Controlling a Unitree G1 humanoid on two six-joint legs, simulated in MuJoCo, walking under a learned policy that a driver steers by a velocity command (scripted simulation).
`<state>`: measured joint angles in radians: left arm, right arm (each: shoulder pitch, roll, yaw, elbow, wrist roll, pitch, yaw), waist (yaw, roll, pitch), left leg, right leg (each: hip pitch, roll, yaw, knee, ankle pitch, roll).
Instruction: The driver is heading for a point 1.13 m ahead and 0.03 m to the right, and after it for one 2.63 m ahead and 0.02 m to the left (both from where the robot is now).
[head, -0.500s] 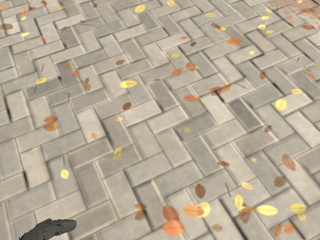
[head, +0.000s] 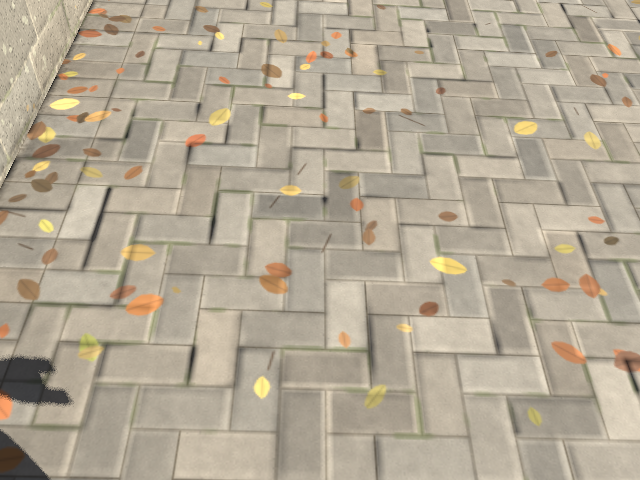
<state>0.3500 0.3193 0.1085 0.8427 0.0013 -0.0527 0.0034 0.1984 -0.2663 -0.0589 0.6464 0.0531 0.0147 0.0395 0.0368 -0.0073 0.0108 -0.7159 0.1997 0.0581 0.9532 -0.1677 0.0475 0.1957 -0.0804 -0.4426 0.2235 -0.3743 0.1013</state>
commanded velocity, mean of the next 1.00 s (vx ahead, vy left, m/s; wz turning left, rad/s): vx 0.96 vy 0.00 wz -0.21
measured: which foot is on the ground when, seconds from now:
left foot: up 0.00-0.06, down 0.08-0.56, up 0.58-0.98, down 1.00-1.00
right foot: down 0.00-0.08, up 0.10-0.56, down 0.58-0.98, up 1.00-1.00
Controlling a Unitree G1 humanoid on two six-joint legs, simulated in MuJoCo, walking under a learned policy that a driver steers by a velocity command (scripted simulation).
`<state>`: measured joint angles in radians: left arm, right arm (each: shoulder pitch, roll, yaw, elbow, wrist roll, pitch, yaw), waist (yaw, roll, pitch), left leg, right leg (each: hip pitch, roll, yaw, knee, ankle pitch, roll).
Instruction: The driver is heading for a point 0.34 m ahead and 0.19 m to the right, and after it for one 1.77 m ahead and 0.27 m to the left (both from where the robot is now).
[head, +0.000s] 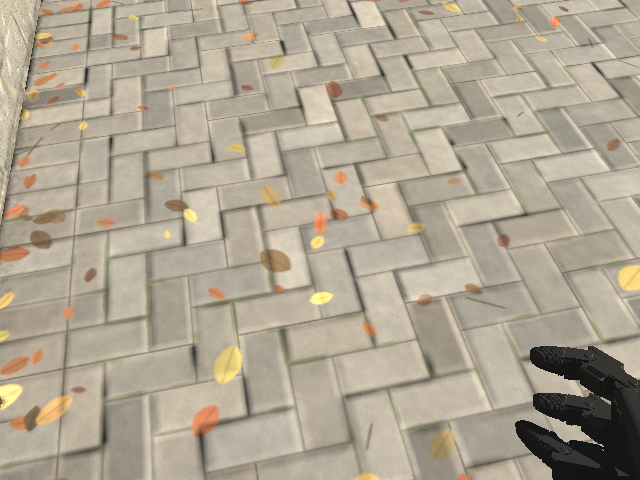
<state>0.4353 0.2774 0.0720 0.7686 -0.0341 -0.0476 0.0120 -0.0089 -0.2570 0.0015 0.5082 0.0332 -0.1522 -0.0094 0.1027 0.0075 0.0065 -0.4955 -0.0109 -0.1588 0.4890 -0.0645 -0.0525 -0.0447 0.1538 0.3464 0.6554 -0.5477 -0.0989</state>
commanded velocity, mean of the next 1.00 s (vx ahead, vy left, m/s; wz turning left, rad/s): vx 1.00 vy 0.00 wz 0.00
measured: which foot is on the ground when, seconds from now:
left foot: down 0.00-0.48, up 0.50-0.92, down 0.94-1.00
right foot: up 0.00-0.44, down 0.46-0.94, up 0.96-1.00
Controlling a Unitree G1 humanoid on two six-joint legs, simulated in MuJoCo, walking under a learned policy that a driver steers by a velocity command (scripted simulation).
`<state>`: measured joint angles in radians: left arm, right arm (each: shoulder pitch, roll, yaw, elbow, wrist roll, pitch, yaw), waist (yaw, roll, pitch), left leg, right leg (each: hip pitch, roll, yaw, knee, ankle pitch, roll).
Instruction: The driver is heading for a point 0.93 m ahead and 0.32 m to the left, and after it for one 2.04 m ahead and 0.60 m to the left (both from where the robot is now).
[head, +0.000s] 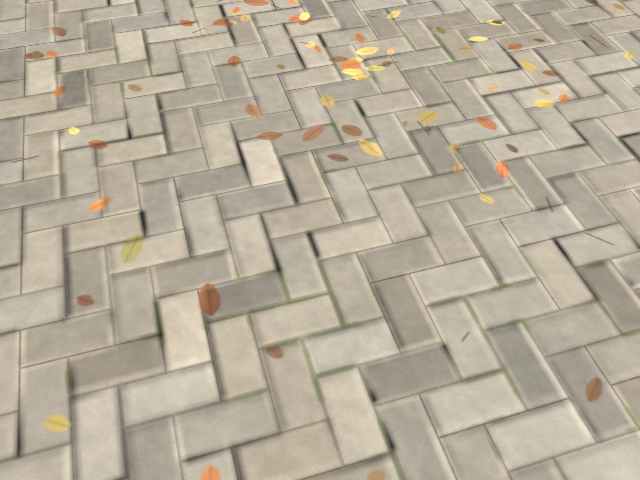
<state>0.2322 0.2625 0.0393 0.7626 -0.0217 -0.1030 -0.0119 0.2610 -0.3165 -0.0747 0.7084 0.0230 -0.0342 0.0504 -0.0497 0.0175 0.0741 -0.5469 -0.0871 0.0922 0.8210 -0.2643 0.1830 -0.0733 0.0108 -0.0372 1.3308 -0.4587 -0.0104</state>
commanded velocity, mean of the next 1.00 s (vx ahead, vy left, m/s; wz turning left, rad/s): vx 0.99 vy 0.00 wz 0.94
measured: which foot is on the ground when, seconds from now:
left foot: down 0.00-0.36, up 0.38-0.82, down 0.84-1.00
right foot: up 0.00-0.34, down 0.36-0.82, up 0.84-1.00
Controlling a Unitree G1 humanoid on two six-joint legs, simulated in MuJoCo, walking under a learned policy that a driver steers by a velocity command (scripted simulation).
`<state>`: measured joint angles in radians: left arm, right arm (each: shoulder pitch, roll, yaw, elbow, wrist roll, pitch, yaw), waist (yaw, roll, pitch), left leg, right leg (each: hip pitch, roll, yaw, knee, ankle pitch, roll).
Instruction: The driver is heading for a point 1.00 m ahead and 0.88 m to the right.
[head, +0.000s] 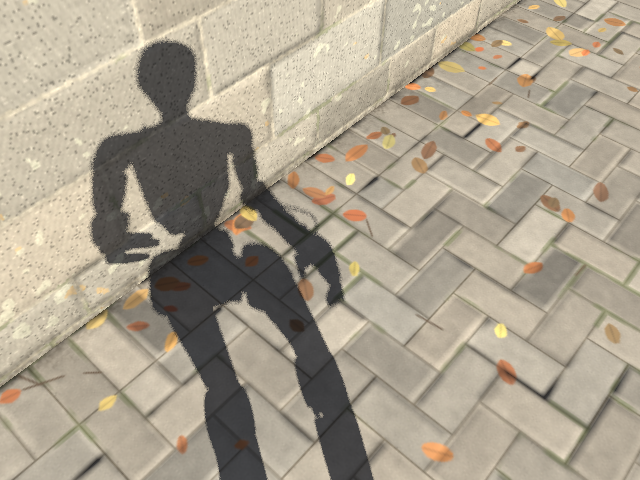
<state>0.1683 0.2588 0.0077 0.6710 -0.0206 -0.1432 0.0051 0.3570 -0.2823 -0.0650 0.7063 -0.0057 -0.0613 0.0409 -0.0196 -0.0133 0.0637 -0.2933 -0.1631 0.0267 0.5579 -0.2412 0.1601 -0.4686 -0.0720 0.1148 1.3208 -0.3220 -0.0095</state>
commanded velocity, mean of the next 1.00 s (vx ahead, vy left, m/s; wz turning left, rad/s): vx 0.19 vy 0.00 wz -0.28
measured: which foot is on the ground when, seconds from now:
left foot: down 0.00-0.26, up 0.28-0.64, down 0.66-1.00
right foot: up 0.00-0.22, down 0.24-0.66, up 0.68-1.00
